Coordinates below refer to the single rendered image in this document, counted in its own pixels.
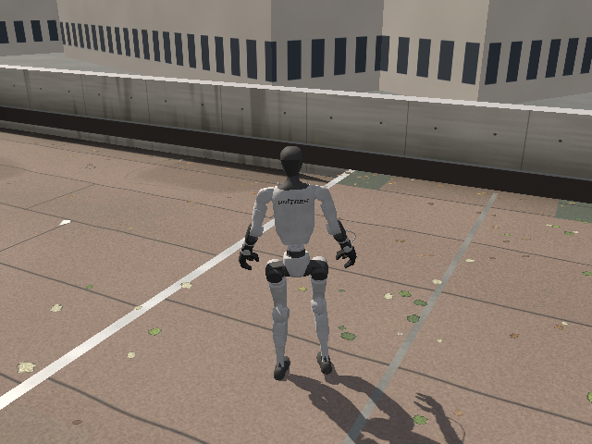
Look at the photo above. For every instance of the robot right foot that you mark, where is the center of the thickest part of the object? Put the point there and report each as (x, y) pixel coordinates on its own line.
(326, 365)

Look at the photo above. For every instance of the left robot hand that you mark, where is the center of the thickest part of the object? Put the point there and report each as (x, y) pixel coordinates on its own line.
(242, 260)

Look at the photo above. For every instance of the robot left foot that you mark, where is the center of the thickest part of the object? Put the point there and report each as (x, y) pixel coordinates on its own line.
(279, 372)

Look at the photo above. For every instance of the robot right forearm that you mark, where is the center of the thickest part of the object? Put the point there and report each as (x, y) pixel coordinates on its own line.
(343, 240)

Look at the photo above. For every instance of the robot foot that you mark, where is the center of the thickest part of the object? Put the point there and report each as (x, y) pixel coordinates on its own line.
(326, 365)
(279, 372)

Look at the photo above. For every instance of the robot left forearm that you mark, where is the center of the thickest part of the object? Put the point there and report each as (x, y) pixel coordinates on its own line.
(249, 242)

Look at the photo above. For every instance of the robot left upper arm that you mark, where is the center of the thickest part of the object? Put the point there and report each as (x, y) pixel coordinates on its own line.
(264, 196)

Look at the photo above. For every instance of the robot right upper arm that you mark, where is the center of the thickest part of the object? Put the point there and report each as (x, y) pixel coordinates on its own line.
(321, 193)

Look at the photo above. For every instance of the right robot hand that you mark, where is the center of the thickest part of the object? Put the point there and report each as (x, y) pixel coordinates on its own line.
(351, 255)

